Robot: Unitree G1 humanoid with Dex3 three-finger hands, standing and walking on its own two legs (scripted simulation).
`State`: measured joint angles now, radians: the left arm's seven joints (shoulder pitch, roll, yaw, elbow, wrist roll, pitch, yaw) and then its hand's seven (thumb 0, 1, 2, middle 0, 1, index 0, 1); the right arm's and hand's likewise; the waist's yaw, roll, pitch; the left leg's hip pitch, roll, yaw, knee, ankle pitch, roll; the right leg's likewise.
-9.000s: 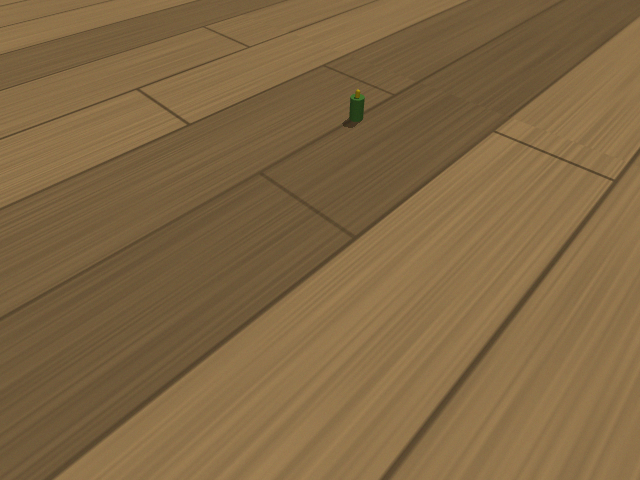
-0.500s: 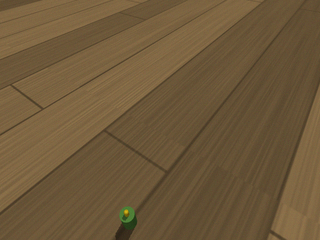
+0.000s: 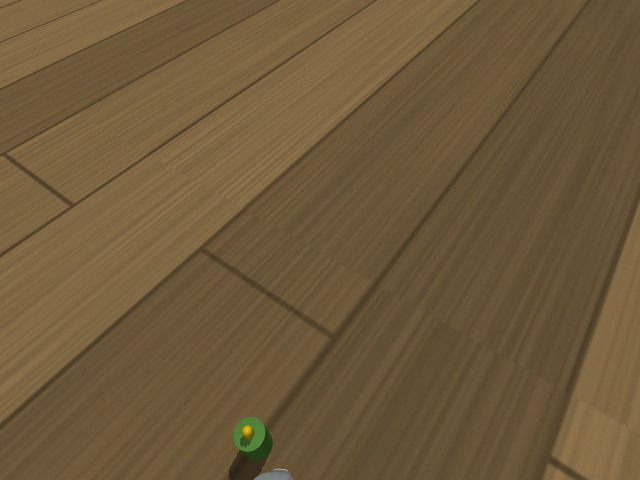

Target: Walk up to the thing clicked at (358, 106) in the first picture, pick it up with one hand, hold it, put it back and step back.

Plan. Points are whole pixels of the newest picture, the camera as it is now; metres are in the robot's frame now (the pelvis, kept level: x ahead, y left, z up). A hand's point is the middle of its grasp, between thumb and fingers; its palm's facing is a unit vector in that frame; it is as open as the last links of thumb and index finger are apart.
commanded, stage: walk up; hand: left
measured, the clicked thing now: (252, 437) +0.32 +0.24 -0.68
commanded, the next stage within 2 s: none
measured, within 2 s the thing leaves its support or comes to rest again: neither
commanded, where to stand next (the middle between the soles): -0.04 +0.03 m, yaw -2 degrees
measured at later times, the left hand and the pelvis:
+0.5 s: hand out of the picture +0.00 +0.27 -0.15, palm faces -0.05 -0.89 -0.45, open 7.3 cm; pelvis -0.06 -0.01 -0.02, yaw -4 degrees
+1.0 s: hand out of the picture +0.00 +0.27 -0.15, palm faces -0.03 -0.93 -0.36, open 7.4 cm; pelvis -0.05 +0.00 +0.00, yaw +0 degrees
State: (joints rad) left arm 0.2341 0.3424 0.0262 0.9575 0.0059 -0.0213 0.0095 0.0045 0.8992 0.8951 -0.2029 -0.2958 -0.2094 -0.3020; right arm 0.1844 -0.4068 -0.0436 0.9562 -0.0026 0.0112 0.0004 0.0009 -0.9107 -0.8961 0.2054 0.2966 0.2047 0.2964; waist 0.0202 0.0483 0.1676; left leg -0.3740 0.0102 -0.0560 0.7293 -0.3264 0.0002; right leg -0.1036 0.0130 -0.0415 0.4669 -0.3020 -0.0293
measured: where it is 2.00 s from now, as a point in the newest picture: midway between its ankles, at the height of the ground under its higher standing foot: outside the picture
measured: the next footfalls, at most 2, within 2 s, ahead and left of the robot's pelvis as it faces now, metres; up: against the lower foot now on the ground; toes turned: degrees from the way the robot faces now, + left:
left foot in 0.06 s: +0.13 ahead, +0.13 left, +0.00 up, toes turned +0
right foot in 0.40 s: -0.05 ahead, -0.12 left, +0.00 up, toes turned -1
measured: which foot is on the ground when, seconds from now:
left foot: up 0.00-0.04, down 0.06-0.42, up 0.44-0.70, down 0.72-1.00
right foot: down 0.00-0.10, up 0.12-0.38, down 0.40-0.76, up 0.78-1.00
